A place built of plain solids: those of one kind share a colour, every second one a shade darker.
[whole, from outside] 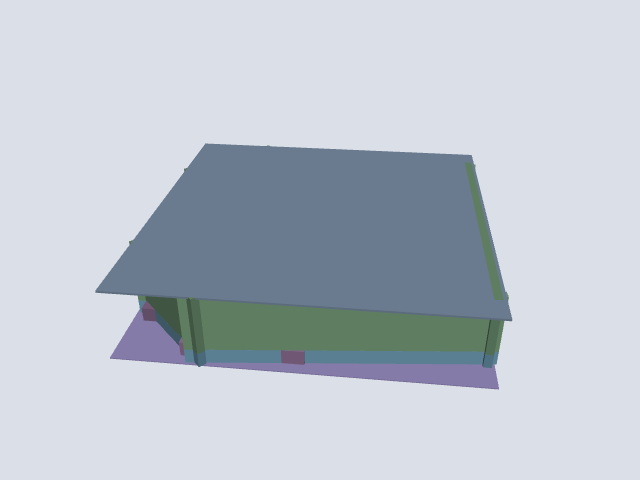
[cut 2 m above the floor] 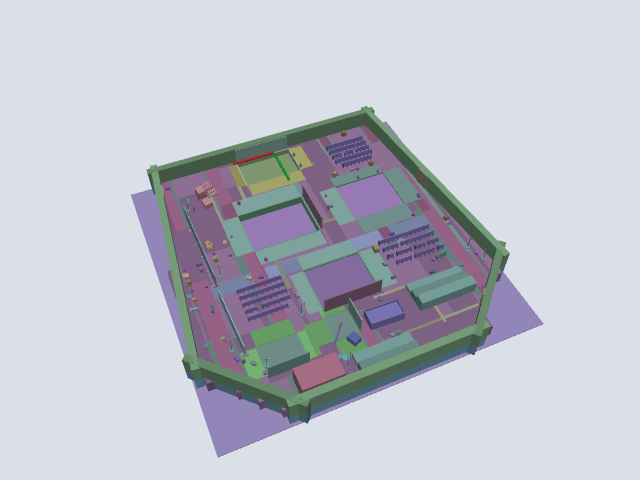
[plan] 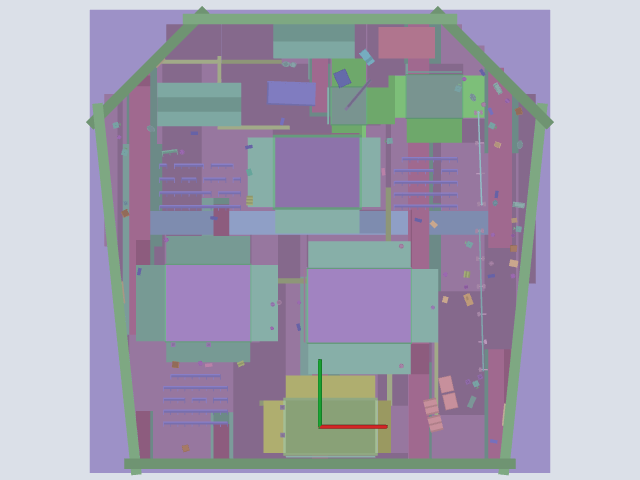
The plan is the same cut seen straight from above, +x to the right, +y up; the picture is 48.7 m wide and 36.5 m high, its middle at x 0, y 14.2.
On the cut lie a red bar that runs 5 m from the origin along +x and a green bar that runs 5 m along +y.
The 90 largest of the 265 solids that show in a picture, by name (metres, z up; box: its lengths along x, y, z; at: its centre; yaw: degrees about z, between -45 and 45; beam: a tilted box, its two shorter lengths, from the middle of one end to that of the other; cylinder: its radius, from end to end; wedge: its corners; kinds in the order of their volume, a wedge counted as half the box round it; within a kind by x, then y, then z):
{
 "wall_1": {"box": [0.8, 28.4, 6.0], "at": [-15.44, 10.47, 3.0], "yaw": 6.0},
 "wall_2": {"box": [0.8, 12.53, 6.0], "at": [-13.1, 27.3, 3.0], "yaw": -45.0},
 "wall_3": {"box": [29.76, 0.8, 6.0], "at": [0.0, -2.82, 3.0]},
 "wall_4": {"box": [20.88, 0.8, 6.0], "at": [0.0, 31.0, 3.0]},
 "wall_5": {"box": [0.8, 12.53, 6.0], "at": [13.1, 27.3, 3.0], "yaw": 45.0},
 "wall_6": {"box": [0.8, 28.4, 6.0], "at": [15.44, 10.47, 3.0], "yaw": -6.0},
 "floor_ground_1": {"box": [1.0, 11.6, 1.5], "at": [-15.9, 19.5, -0.75]},
 "floor_ground_2": {"box": [0.4, 16.1, 1.5], "at": [-15.2, 17.25, -0.75]},
 "floor_ground_3": {"box": [1.8, 5.3, 1.5], "at": [-13.6, 3.85, -0.75]},
 "floor_ground_4": {"box": [4.4, 7.32, 1.5], "at": [-10.5, 1.24, -0.75]},
 "floor_ground_5": {"box": [3.0, 11.2, 1.5], "at": [-10.5, 22.0, -0.75]},
 "floor_ground_6": {"box": [4.2, 2.4, 1.5], "at": [-9.6, 29.4, -0.75]},
 "floor_ground_7": {"box": [1.2, 5.0, 1.5], "at": [-8.4, 25.1, -0.75]},
 "floor_ground_8": {"box": [2.1, 5.2, 1.5], "at": [-7.95, 20.0, -0.75]},
 "floor_ground_9": {"box": [1.7, 3.8, 1.5], "at": [-7.45, 3.0, -0.75]},
 "floor_ground_10": {"box": [1.4, 5.9, 1.5], "at": [-6.2, 19.65, -0.75]},
 "floor_ground_11": {"box": [2.0, 3.3, 1.5], "at": [-5.6, 3.25, -0.75]},
 "floor_ground_12": {"box": [2.3, 3.6, 1.5], "at": [-5.45, -0.2, -0.75]},
 "floor_ground_13": {"box": [4.6, 2.7, 1.5], "at": [-5.2, 29.25, -0.75]},
 "floor_ground_14": {"box": [2.0, 2.3, 1.5], "at": [-4.2, 13.45, -0.75]},
 "floor_ground_15": {"box": [6.6, 1.2, 1.5], "at": [-4.2, 27.0, -0.75]},
 "floor_ground_16": {"box": [6.7, 2.8, 1.5], "at": [-4.15, 25.0, -0.75]},
 "floor_ground_17": {"box": [1.8, 4.5, 1.5], "at": [-3.7, 4.25, -0.75]},
 "floor_ground_18": {"box": [8.3, 0.7, 1.5], "at": [-3.35, 23.25, -0.75]},
 "floor_ground_19": {"box": [1.7, 3.3, 1.5], "at": [-2.35, 12.95, -0.75]},
 "floor_ground_20": {"box": [1.1, 7.0, 1.5], "at": [-2.05, 7.4, -0.75]},
 "floor_ground_21": {"box": [2.0, 3.0, 1.5], "at": [-1.9, 29.1, -0.75]},
 "floor_ground_22": {"box": [2.6, 2.6, 1.5], "at": [2.2, 29.3, -0.75]},
 "floor_ground_23": {"box": [1.6, 4.8, 1.5], "at": [4.4, 28.2, -0.75]},
 "floor_ground_24": {"box": [1.3, 3.6, 1.5], "at": [6.05, -0.2, -0.75]},
 "floor_ground_25": {"box": [1.3, 5.2, 1.5], "at": [6.05, 19.0, -0.75]},
 "floor_ground_26": {"box": [4.0, 3.32, 1.5], "at": [10.5, -0.76, -0.75]},
 "floor_ground_27": {"box": [3.5, 9.4, 1.5], "at": [10.75, 5.6, -0.75]},
 "floor_ground_28": {"box": [3.3, 4.3, 1.5], "at": [10.85, 12.45, -0.75]},
 "floor_ground_29": {"box": [3.6, 4.4, 1.5], "at": [11.0, 18.6, -0.75]},
 "floor_ground_30": {"box": [1.6, 2.3, 1.5], "at": [11.7, 27.85, -0.75]},
 "floor_ground_31": {"box": [2.1, 7.7, 1.5], "at": [13.55, 9.75, -0.75]},
 "floor_ground_32": {"box": [0.3, 14.5, 1.5], "at": [14.75, 13.55, -0.75]},
 "floor_ground_33": {"box": [1.3, 14.4, 1.5], "at": [15.75, 18.1, -0.75]},
 "ceil_hall_1": {"box": [35.0, 35.22, 0.2], "at": [0.0, 14.09, 5.9]},
 "floor_apron_bay_1": {"box": [2.2, 5.8, 1.5], "at": [-12.9, 9.4, -0.75]},
 "floor_apron_bay_2": {"box": [6.4, 1.5, 1.5], "at": [-8.5, 5.65, -0.75]},
 "floor_apron_bay_3": {"box": [6.4, 2.1, 1.5], "at": [-8.5, 13.45, -0.75]},
 "floor_apron_bay_4": {"box": [1.9, 5.3, 1.5], "at": [-4.55, 19.35, -0.75]},
 "floor_apron_bay_5": {"box": [2.0, 5.8, 1.5], "at": [-4.2, 9.4, -0.75]},
 "floor_apron_bay_6": {"box": [6.4, 1.8, 1.5], "at": [-0.2, 15.6, -0.75]},
 "floor_apron_bay_7": {"box": [7.8, 2.3, 1.5], "at": [3.0, 5.15, -0.75]},
 "floor_apron_bay_8": {"box": [7.8, 2.0, 1.5], "at": [3.0, 13.1, -0.75]},
 "floor_apron_bay_9": {"box": [1.4, 5.3, 1.5], "at": [3.9, 19.35, -0.75]},
 "floor_apron_bay_10": {"box": [2.0, 5.6, 1.5], "at": [8.0, 9.2, -0.75]},
 "wall_foot_1": {"box": [0.8, 28.4, 1.5], "at": [-15.44, 10.47, -0.75], "yaw": 6.0},
 "wall_foot_2": {"box": [0.8, 12.53, 1.5], "at": [-13.1, 27.3, -0.75], "yaw": -45.0},
 "wall_foot_3": {"box": [29.76, 0.8, 1.5], "at": [0.0, -2.82, -0.75]},
 "wall_foot_4": {"box": [20.88, 0.8, 1.5], "at": [0.0, 31.0, -0.75]},
 "wall_foot_5": {"box": [0.8, 12.53, 1.5], "at": [13.1, 27.3, -0.75], "yaw": 45.0},
 "wall_foot_6": {"box": [0.8, 28.4, 1.5], "at": [15.44, 10.47, -0.75], "yaw": -6.0},
 "floor_aisle_1": {"box": [1.6, 6.8, 1.5], "at": [-13.7, 17.6, -0.75]},
 "floor_aisle_2": {"box": [1.6, 4.9, 1.5], "at": [-13.7, 23.45, -0.75]},
 "floor_aisle_3": {"box": [1.1, 3.62, 1.5], "at": [-13.45, -0.61, -0.75]},
 "floor_aisle_4": {"box": [1.2, 3.4, 1.5], "at": [0.0, 25.6, -0.75]},
 "floor_aisle_5": {"box": [1.2, 3.3, 1.5], "at": [0.0, 28.95, -0.75]},
 "floor_aisle_6": {"box": [1.6, 6.42, 1.5], "at": [7.5, 0.79, -0.75]},
 "floor_aisle_7": {"box": [1.6, 5.1, 1.5], "at": [7.5, 19.05, -0.75]},
 "floor_aisle_8": {"box": [1.6, 3.0, 1.5], "at": [7.5, 29.1, -0.75]},
 "floor_aisle_9": {"box": [1.3, 4.5, 1.5], "at": [7.65, 14.25, -0.75]},
 "floor_aisle_10": {"box": [1.2, 8.32, 1.5], "at": [13.4, 1.74, -0.75]},
 "floor_aisle_11": {"box": [1.8, 7.2, 1.5], "at": [13.7, 17.2, -0.75]},
 "floor_aisle_12": {"box": [1.8, 5.0, 1.5], "at": [13.7, 23.3, -0.75]},
 "floor_base_1": {"box": [35.0, 35.22, 0.1], "at": [0.0, 14.09, -1.55]},
 "floor_void_bay_1": {"box": [6.4, 5.8, 1.34], "at": [-8.5, 9.4, -0.83]},
 "floor_void_bay_2": {"box": [6.4, 5.3, 1.36], "at": [-0.2, 19.35, -0.82]},
 "floor_void_bay_3": {"box": [7.8, 5.6, 0.5], "at": [3.0, 9.2, -1.25]},
 "floor_apron_patch_1": {"box": [2.6, 2.1, 1.5], "at": [2.2, 26.95, -0.75]},
 "floor_apron_patch_2": {"box": [2.1, 2.8, 1.5], "at": [4.65, 24.4, -0.75]},
 "floor_apron_patch_3": {"box": [4.2, 1.8, 1.5], "at": [8.7, 22.5, -0.75]},
 "floor_apron_patch_4": {"box": [1.6, 3.2, 1.5], "at": [11.7, 25.1, -0.75]},
 "floor_aisle_cross_1": {"box": [4.8, 1.8, 1.5], "at": [-10.5, 15.5, -0.75]},
 "floor_aisle_cross_2": {"box": [3.5, 1.7, 1.5], "at": [-5.15, 15.55, -0.75]},
 "floor_aisle_cross_3": {"box": [4.5, 1.8, 1.5], "at": [10.55, 15.5, -0.75]},
 "floor_apron_pit_1": {"box": [1.5, 4.0, 1.5], "at": [-3.55, 0.0, -0.75]},
 "floor_apron_pit_2": {"box": [6.8, 1.7, 1.5], "at": [0.8, 3.05, -0.75]},
 "floor_apron_pit_3": {"box": [1.0, 4.0, 1.5], "at": [4.9, 0.0, -0.75]},
 "floor_fixed_patch_1": {"box": [2.6, 2.8, 1.5], "at": [2.2, 24.4, -0.75]},
 "floor_fixed_patch_2": {"box": [4.2, 3.2, 1.5], "at": [8.7, 25.1, -0.75]},
 "wall_booth_1": {"box": [4.3, 2.4, 2.7], "at": [6.6, 29.2, 1.35]},
 "wall_bank_1": {"box": [6.4, 1.1, 0.92], "at": [-9.19, 24.5, 0.46]},
 "wall_bank_2": {"box": [6.4, 1.1, 1.38], "at": [-9.19, 25.6, 0.69]},
 "wall_bank_3": {"box": [6.2, 1.3, 0.92], "at": [-0.45, 29.95, 0.46]},
 "floor_void_pit_1": {"box": [6.8, 4.0, 0.86], "at": [0.8, 0.0, -1.07]},
 "floor_under_aisle_1": {"box": [0.9, 5.1, 1.5], "at": [-12.45, 18.95, -0.75]}
}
